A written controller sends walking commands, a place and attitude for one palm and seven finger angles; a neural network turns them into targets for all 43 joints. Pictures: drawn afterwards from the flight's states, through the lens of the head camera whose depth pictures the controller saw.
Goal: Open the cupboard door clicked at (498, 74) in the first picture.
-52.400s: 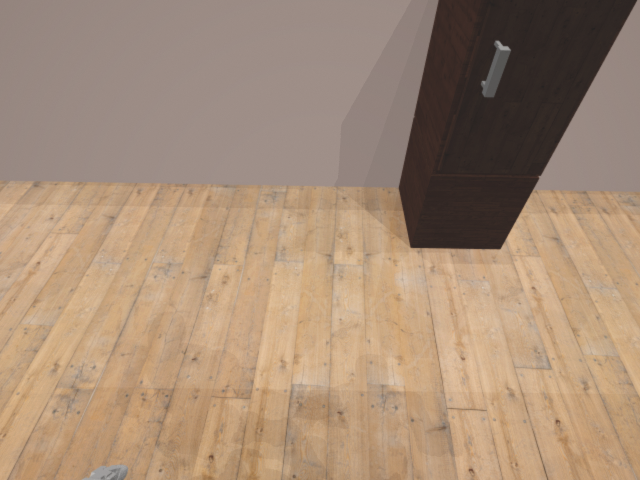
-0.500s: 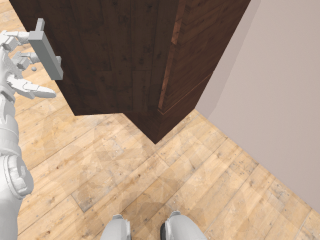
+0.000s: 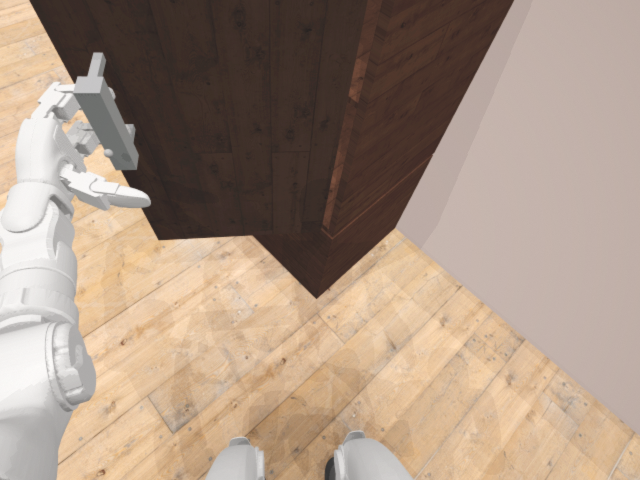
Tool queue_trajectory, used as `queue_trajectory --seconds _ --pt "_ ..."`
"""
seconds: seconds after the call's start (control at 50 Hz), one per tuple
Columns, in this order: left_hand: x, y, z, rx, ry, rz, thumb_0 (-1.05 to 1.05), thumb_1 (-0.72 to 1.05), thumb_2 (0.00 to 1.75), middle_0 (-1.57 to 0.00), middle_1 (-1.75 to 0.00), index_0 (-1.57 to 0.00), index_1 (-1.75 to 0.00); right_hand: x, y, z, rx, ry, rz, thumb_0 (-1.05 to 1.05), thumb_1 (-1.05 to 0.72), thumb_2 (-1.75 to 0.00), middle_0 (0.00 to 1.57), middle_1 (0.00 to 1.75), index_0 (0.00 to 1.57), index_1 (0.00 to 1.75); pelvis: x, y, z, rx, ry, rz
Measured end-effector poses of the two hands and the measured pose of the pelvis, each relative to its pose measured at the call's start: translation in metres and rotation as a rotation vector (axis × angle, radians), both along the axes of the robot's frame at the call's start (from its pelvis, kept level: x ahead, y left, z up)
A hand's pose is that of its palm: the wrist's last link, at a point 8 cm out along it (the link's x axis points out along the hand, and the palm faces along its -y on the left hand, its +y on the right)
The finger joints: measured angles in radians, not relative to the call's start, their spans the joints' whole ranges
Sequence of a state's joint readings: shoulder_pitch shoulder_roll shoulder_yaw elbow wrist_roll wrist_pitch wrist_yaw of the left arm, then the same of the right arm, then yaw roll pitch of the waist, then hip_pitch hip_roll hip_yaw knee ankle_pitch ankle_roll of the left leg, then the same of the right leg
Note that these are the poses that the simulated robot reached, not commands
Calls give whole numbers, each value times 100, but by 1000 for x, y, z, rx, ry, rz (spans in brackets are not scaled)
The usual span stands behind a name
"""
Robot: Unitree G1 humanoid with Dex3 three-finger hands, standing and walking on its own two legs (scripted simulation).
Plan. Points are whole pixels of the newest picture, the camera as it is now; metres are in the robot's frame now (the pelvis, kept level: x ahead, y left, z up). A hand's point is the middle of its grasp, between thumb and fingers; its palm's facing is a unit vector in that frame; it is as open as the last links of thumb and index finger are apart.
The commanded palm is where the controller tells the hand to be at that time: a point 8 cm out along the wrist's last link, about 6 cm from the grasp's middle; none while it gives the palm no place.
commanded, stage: slide the fingers in behind the handle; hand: left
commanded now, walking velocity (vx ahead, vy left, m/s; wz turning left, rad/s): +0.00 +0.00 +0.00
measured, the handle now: (113, 114) +0.55 +0.23 +0.09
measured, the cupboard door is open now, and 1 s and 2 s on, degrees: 52 52 75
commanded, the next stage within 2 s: close the thumb around the handle in 0.54 s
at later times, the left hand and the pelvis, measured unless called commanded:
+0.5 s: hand (125, 148) +0.50 +0.21 +0.08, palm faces +0.05 -1.00 -0.01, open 14.0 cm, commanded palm +0.47 +0.25 +0.09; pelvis -0.01 +0.00 +0.00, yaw +0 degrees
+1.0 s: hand (127, 149) +0.49 +0.21 +0.09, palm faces +0.06 -1.00 -0.01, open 10.4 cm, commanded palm +0.47 +0.25 +0.09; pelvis +0.00 -0.01 +0.00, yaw +0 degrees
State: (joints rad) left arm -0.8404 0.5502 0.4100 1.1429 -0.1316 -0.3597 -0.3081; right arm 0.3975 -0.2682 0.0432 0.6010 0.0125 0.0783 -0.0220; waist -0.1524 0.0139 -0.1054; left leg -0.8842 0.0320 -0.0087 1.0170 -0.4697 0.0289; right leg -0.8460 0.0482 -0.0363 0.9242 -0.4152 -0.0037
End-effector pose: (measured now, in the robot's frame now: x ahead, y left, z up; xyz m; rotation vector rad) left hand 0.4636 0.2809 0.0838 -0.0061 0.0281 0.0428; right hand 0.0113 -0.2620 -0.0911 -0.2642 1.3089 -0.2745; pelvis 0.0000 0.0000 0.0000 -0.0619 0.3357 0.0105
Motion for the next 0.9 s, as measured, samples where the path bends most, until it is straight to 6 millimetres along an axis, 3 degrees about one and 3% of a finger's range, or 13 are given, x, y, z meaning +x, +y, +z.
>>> queue_trajectory --seconds 0.2,0.52,0.7,0.9 --pt "6 -20 0 -4 -4 -8 -1 -50 30 -30 -120 -30 -120 0 0 -4 5 -6 13 0 -91 -90 20 30 20 30 -3 0 -2 3 3 6" --pt "9 -18 0 14 3 8 -1 -50 30 -30 -120 -30 -120 -19 -4 -5 5 32 -11 0 -91 -90 20 30 20 30 -6 -4 -3 7 9 0" --pt "11 -22 -1 9 6 11 -1 -49 30 -30 -120 -30 -120 -20 -8 -4 -1 42 -14 0 -91 -90 20 30 20 30 -4 -5 -2 7 13 0" --pt "6 -22 2 14 0 17 -1 -20 43 -31 -123 -31 -123 -10 -6 -4 14 17 -13 0 -91 -90 20 30 20 30 -1 -6 0 9 4 -2"
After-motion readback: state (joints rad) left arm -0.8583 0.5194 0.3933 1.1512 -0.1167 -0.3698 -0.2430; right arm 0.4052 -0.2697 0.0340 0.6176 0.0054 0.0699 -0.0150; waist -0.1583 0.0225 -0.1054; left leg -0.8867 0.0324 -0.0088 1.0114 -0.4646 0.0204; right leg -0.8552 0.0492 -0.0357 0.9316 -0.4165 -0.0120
